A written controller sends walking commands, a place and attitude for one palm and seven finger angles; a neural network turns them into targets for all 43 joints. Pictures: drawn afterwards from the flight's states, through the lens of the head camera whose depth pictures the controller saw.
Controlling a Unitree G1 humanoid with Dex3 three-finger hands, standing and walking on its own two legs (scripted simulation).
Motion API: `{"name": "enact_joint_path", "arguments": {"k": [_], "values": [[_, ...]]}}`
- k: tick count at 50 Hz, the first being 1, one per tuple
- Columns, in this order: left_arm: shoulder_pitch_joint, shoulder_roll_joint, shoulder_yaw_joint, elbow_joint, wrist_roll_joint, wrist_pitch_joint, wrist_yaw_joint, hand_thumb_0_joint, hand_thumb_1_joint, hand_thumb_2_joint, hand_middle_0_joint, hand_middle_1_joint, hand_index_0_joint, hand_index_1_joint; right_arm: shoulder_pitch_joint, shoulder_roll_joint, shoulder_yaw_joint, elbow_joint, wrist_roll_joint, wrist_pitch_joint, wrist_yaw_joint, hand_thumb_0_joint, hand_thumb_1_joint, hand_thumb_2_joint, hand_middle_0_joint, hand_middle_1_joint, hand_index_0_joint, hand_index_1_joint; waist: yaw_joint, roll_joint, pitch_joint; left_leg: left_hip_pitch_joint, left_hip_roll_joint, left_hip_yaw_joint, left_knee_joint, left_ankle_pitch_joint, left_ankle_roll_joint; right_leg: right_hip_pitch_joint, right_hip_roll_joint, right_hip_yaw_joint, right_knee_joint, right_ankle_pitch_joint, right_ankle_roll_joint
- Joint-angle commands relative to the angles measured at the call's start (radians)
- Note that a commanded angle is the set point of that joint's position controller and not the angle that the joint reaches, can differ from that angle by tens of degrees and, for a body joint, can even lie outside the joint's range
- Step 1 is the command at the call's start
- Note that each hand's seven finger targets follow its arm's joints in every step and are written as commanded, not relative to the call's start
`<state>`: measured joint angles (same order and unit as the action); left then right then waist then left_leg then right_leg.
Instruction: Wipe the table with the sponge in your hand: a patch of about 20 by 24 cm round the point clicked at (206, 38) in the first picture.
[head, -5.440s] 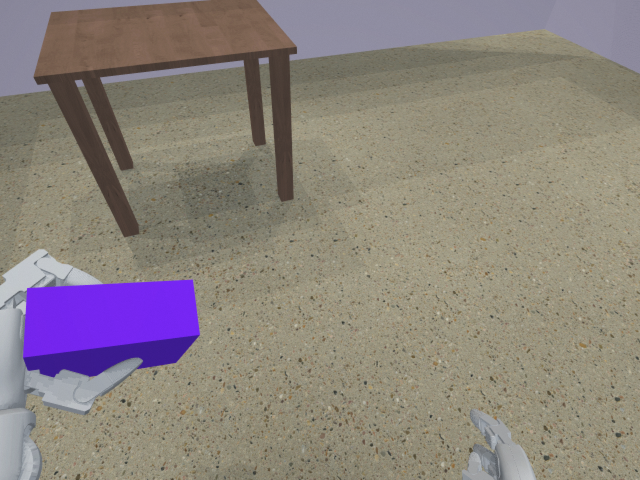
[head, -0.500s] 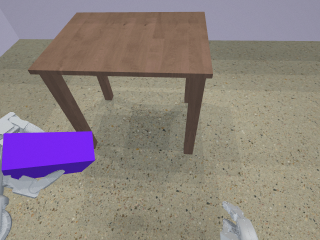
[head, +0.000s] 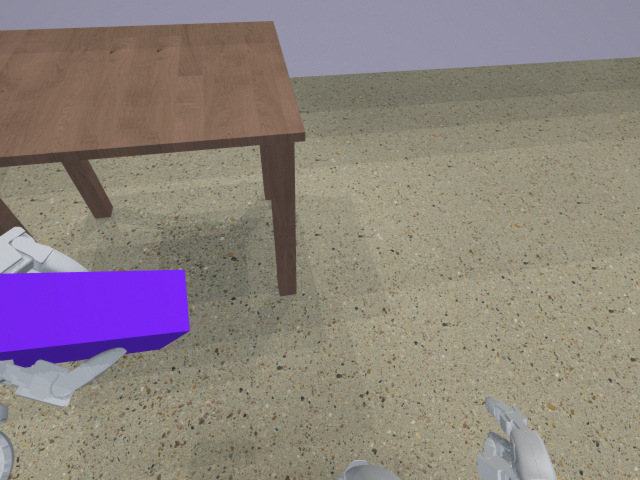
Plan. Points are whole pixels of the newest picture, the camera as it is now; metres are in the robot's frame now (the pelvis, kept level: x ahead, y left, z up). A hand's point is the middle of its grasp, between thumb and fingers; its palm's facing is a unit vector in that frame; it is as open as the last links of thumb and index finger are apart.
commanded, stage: turn to face it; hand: left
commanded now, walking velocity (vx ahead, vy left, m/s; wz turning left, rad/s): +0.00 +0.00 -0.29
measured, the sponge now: (123, 316) +0.23 +0.21 +0.15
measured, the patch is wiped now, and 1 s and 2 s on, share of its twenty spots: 0.00 0.00 0.00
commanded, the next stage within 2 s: take the last steps up to it in 0.12 s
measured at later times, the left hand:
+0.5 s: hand (166, 321) +0.21 +0.15 +0.18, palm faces +0.24 -0.82 -0.52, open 9.9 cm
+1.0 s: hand (159, 286) +0.25 +0.17 +0.17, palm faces +0.32 -0.81 -0.49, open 9.9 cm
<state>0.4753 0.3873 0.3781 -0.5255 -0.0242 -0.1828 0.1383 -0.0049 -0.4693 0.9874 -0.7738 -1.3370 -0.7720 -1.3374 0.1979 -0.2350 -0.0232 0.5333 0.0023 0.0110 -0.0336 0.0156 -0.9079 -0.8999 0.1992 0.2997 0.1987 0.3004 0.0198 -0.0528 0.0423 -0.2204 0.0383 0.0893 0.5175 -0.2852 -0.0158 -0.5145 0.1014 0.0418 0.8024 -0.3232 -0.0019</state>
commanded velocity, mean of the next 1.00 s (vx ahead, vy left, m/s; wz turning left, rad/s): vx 0.24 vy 0.12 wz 0.00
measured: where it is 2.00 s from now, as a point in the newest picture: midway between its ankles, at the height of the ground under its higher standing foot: (296, 465)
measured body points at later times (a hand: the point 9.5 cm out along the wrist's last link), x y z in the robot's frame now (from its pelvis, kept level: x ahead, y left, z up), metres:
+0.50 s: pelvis -0.03 -0.05 +0.01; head +0.00 -0.06 +0.45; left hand +0.19 +0.20 +0.21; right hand +0.07 -0.34 -0.09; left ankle -0.02 +0.07 -0.72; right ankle -0.01 -0.14 -0.73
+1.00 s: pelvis +0.02 -0.05 +0.01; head +0.06 -0.07 +0.46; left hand +0.23 +0.22 +0.20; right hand +0.17 -0.28 -0.10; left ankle +0.08 +0.11 -0.69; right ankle +0.00 -0.15 -0.73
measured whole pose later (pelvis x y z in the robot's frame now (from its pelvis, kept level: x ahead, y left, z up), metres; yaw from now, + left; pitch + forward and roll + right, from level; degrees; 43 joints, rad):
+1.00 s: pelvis +0.02 -0.05 +0.01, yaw -3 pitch +1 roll +3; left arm 0.51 0.35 0.35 -0.47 -0.01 -0.26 0.14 0.00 -0.47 0.99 -0.77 -1.34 -0.77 -1.34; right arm 0.19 -0.20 0.00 0.63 -0.01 -0.05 -0.03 0.02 -0.90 -0.90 0.21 0.30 0.20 0.30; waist 0.01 -0.01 0.07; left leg -0.47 0.08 0.09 0.81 -0.31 -0.01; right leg -0.21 -0.10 -0.15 0.49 -0.29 -0.01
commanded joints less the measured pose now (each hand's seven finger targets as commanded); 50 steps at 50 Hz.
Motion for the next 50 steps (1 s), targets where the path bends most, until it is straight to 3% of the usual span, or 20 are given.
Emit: {"name": "enact_joint_path", "arguments": {"k": [1,5,8,9,10,11,14,19,25,28,29,35,36,37,38,39,40,42,45,50], "values": [[-0.073,0.114,0.050,-0.208,0.002,-0.068,0.010,0.000,0.100,1.300,-1.200,-1.600,-1.200,-1.600,-0.073,-0.097,-0.035,-0.116,0.015,-0.096,0.002,0.000,-0.900,-0.900,0.200,0.300,0.200,0.300,-0.001,0.283,-0.004,-0.064,0.328,-0.110,-0.211,0.165,0.159,-0.043,-0.115,-0.042,0.281,-0.121,0.051],[-0.142,0.121,0.040,-0.197,0.004,-0.070,0.021,0.000,0.100,1.300,-1.200,-1.600,-1.200,-1.600,-0.034,-0.102,-0.026,-0.097,0.013,-0.140,0.006,0.000,-0.900,-0.900,0.200,0.300,0.200,0.300,-0.023,0.314,-0.050,0.033,0.292,-0.050,-0.112,0.426,0.087,0.129,-0.086,-0.162,-0.100,-0.097,0.059],[-0.149,0.137,0.061,-0.155,0.012,-0.067,0.017,0.000,0.100,1.300,-1.200,-1.600,-1.200,-1.600,-0.041,-0.104,-0.029,-0.095,0.016,-0.153,0.011,0.000,-0.900,-0.900,0.200,0.300,0.200,0.300,-0.013,0.272,-0.098,-0.012,0.245,0.015,0.050,0.337,0.030,0.337,-0.083,-0.186,-0.356,0.123,0.046],[-0.162,0.156,0.077,-0.175,0.013,-0.076,0.018,0.000,0.100,1.300,-1.200,-1.600,-1.200,-1.600,-0.043,-0.084,-0.025,-0.097,0.020,-0.151,0.017,0.000,-0.900,-0.900,0.200,0.300,0.200,0.300,-0.020,0.163,-0.129,-0.056,0.206,0.039,0.168,0.245,0.003,0.405,-0.169,-0.096,-0.395,0.299,0.011],[-0.143,0.206,0.117,-0.160,0.015,-0.084,0.026,0.000,0.100,1.300,-1.200,-1.600,-1.200,-1.600,-0.047,-0.055,-0.014,-0.106,0.018,-0.146,0.016,0.000,-0.900,-0.900,0.200,0.300,0.200,0.300,-0.024,-0.049,-0.150,-0.210,0.104,0.067,0.324,-0.020,-0.039,0.492,-0.327,0.126,-0.380,0.661,-0.074],[-0.094,0.205,0.143,-0.136,-0.003,-0.073,0.027,0.000,0.100,1.300,-1.200,-1.600,-1.200,-1.600,-0.074,-0.054,-0.024,-0.113,0.024,-0.141,0.012,0.000,-0.900,-0.900,0.200,0.300,0.200,0.300,0.005,-0.231,-0.189,-0.281,0.031,0.001,0.504,-0.301,-0.046,0.453,-0.437,0.302,-0.422,0.744,-0.151],[0.042,0.213,0.181,-0.242,-0.019,-0.081,0.038,0.000,0.100,1.300,-1.200,-1.600,-1.200,-1.600,-0.119,-0.032,0.004,-0.092,0.011,-0.094,0.010,0.000,-0.900,-0.900,0.200,0.300,0.200,0.300,-0.010,-0.035,-0.242,-0.319,0.048,-0.102,0.599,-0.201,-0.029,0.476,-0.432,0.248,-0.422,0.481,-0.186],[0.111,0.198,0.197,-0.212,-0.014,-0.088,0.056,0.000,0.100,1.300,-1.200,-1.600,-1.200,-1.600,-0.123,-0.055,-0.006,-0.083,0.004,-0.079,-0.017,0.000,-0.900,-0.900,0.200,0.300,0.200,0.300,-0.011,-0.115,-0.193,-0.209,0.031,-0.023,0.277,-0.142,-0.004,0.373,-0.387,0.156,-0.504,0.128,-0.165],[0.037,0.151,0.125,-0.181,-0.002,-0.098,0.055,0.000,0.100,1.300,-1.200,-1.600,-1.200,-1.600,-0.046,-0.077,-0.032,-0.069,-0.004,-0.107,-0.035,0.000,-0.900,-0.900,0.200,0.300,0.200,0.300,-0.034,0.020,-0.160,0.048,0.004,0.016,-0.109,-0.070,0.040,0.270,-0.331,0.123,-0.425,-0.125,-0.096],[-0.050,0.141,0.089,-0.220,0.009,-0.123,0.046,0.000,0.100,1.300,-1.200,-1.600,-1.200,-1.600,-0.054,-0.109,-0.042,-0.073,0.002,-0.121,-0.044,0.000,-0.900,-0.900,0.200,0.300,0.200,0.300,-0.025,0.363,-0.103,0.108,0.265,-0.343,-0.267,-0.184,0.180,0.038,-0.136,-0.106,-0.056,-0.225,0.004],[-0.053,0.135,0.076,-0.169,0.024,-0.118,0.044,0.000,0.100,1.300,-1.200,-1.600,-1.200,-1.600,-0.059,-0.096,-0.034,-0.057,-0.004,-0.133,-0.045,0.000,-0.900,-0.900,0.200,0.300,0.200,0.300,-0.038,0.374,-0.032,-0.023,0.312,-0.422,-0.333,-0.289,0.225,0.036,-0.134,-0.116,0.104,-0.236,0.008],[-0.121,0.115,0.037,-0.161,0.025,-0.107,0.035,0.000,0.100,1.300,-1.200,-1.600,-1.200,-1.600,-0.053,-0.102,-0.032,-0.025,-0.004,-0.167,-0.036,0.000,-0.900,-0.900,0.200,0.300,0.200,0.300,-0.018,0.268,-0.033,-0.094,0.181,-0.157,-0.153,-0.039,0.150,0.274,-0.138,-0.208,-0.219,-0.099,0.024],[-0.126,0.126,0.046,-0.138,0.027,-0.105,0.034,0.000,0.100,1.300,-1.200,-1.600,-1.200,-1.600,-0.061,-0.098,-0.030,-0.022,-0.003,-0.163,-0.035,0.000,-0.900,-0.900,0.200,0.300,0.200,0.300,-0.011,0.229,-0.044,-0.152,0.163,-0.126,-0.076,-0.049,0.129,0.369,-0.153,-0.190,-0.317,-0.031,0.013],[-0.131,0.144,0.063,-0.116,0.032,-0.107,0.035,0.000,0.100,1.300,-1.200,-1.600,-1.200,-1.600,-0.058,-0.084,-0.030,-0.022,-0.004,-0.156,-0.032,0.000,-0.900,-0.900,0.200,0.300,0.200,0.300,-0.010,0.090,-0.063,-0.259,0.109,-0.070,0.096,-0.071,0.097,0.471,-0.248,-0.043,-0.414,-0.048,-0.036],[-0.117,0.171,0.086,-0.084,0.031,-0.102,0.035,0.000,0.100,1.300,-1.200,-1.600,-1.200,-1.600,-0.060,-0.069,-0.032,-0.032,-0.001,-0.146,-0.024,0.000,-0.900,-0.900,0.200,0.300,0.200,0.300,-0.014,-0.161,-0.076,-0.436,-0.008,0.022,0.370,-0.163,0.043,0.547,-0.470,0.339,-0.515,-0.048,-0.144],[-0.160,0.182,0.103,-0.093,0.007,-0.104,0.034,0.000,0.100,1.300,-1.200,-1.600,-1.200,-1.600,-0.088,-0.090,-0.042,-0.038,0.003,-0.145,-0.017,0.000,-0.900,-0.900,0.200,0.300,0.200,0.300,-0.003,-0.201,-0.059,-0.487,-0.002,-0.065,0.570,-0.221,0.015,0.486,-0.580,0.507,-0.600,-0.117,-0.190],[-0.142,0.185,0.107,-0.081,-0.001,-0.111,0.028,0.000,0.100,1.300,-1.200,-1.600,-1.200,-1.600,-0.082,-0.092,-0.046,-0.024,0.002,-0.141,-0.015,0.000,-0.900,-0.900,0.200,0.300,0.200,0.300,-0.012,-0.134,-0.020,-0.502,0.030,-0.129,0.670,-0.164,0.002,0.431,-0.586,0.501,-0.618,-0.139,-0.209],[-0.093,0.163,0.100,-0.106,-0.003,-0.130,0.014,0.000,0.100,1.300,-1.200,-1.600,-1.200,-1.600,-0.088,-0.068,-0.024,-0.015,0.000,-0.117,-0.009,0.000,-0.900,-0.900,0.200,0.300,0.200,0.300,-0.017,-0.031,-0.003,-0.490,0.067,-0.127,0.696,-0.071,-0.012,0.379,-0.522,0.271,-0.581,0.063,-0.185],[-0.057,0.158,0.111,-0.122,0.004,-0.145,0.018,0.000,0.100,1.300,-1.200,-1.600,-1.200,-1.600,-0.094,-0.053,-0.013,-0.027,-0.004,-0.102,-0.009,0.000,-0.900,-0.900,0.200,0.300,0.200,0.300,-0.022,-0.054,-0.062,-0.380,0.085,-0.070,0.464,-0.027,-0.007,0.375,-0.455,0.044,-0.519,0.307,-0.143],[-0.038,0.150,0.109,-0.179,0.003,-0.121,0.045,0.000,0.100,1.300,-1.200,-1.600,-1.200,-1.600,-0.102,-0.031,-0.017,-0.076,-0.008,-0.120,-0.018,0.000,-0.900,-0.900,0.200,0.300,0.200,0.300,0.014,-0.135,-0.125,-0.166,0.003,0.094,0.113,0.004,0.012,0.416,-0.409,-0.002,-0.459,0.324,-0.122]]}}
